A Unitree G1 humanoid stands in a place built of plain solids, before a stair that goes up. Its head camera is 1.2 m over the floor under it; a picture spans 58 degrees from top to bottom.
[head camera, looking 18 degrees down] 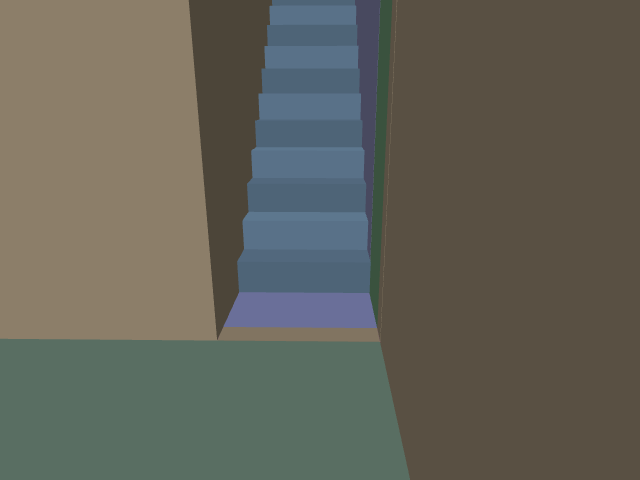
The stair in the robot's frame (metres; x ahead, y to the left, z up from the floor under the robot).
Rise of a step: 0.21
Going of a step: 0.24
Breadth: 0.85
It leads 1 degrees to the right of straight ahead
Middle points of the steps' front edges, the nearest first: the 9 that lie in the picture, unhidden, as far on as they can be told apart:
2.58 0.10 0.21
2.82 0.10 0.42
3.06 0.10 0.63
3.30 0.09 0.83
3.54 0.09 1.04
3.78 0.09 1.25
4.02 0.08 1.45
4.26 0.08 1.66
4.50 0.07 1.87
